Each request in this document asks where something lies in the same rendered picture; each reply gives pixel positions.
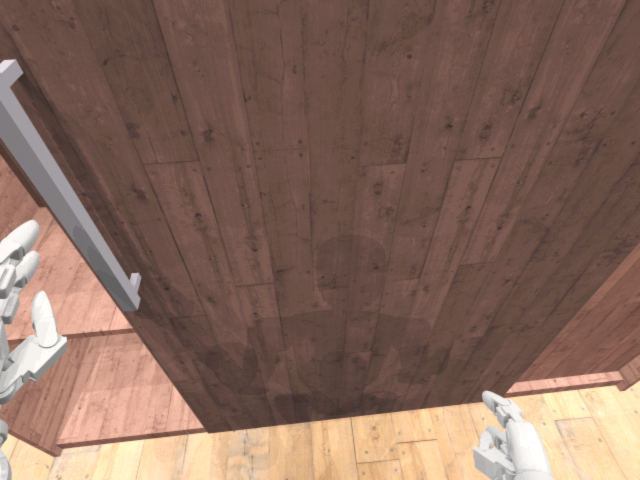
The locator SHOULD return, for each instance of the handle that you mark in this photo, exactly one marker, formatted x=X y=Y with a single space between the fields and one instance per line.
x=27 y=147

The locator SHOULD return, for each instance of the wardrobe door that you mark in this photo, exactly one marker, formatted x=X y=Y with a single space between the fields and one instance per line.
x=603 y=336
x=342 y=208

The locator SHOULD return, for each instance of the robot right hand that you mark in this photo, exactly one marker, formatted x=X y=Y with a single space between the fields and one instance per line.
x=520 y=449

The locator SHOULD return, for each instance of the robot left hand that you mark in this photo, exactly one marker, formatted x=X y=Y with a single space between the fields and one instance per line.
x=36 y=354

